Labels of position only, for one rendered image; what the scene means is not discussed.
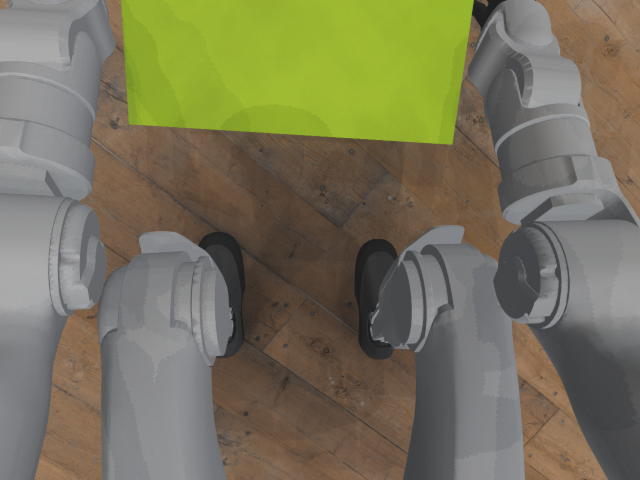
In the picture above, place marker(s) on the robot left foot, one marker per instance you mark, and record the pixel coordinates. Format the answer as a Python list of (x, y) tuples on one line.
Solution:
[(226, 253)]

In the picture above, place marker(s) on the robot left upper arm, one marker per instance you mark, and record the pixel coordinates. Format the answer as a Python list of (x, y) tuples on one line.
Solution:
[(52, 263)]

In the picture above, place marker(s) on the robot right upper arm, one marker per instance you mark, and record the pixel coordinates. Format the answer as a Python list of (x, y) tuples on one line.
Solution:
[(576, 284)]

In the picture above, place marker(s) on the robot left thigh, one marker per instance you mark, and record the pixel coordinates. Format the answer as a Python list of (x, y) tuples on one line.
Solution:
[(157, 420)]

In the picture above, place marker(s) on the carton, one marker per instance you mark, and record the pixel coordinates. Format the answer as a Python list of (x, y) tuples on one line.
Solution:
[(363, 69)]

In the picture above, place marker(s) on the robot right forearm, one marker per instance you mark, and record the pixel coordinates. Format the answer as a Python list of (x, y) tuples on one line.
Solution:
[(541, 133)]

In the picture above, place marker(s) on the robot right hand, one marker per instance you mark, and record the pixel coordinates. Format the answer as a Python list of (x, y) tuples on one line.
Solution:
[(482, 12)]

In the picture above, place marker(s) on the robot left forearm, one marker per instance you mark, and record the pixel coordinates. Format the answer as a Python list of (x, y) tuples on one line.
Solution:
[(51, 57)]

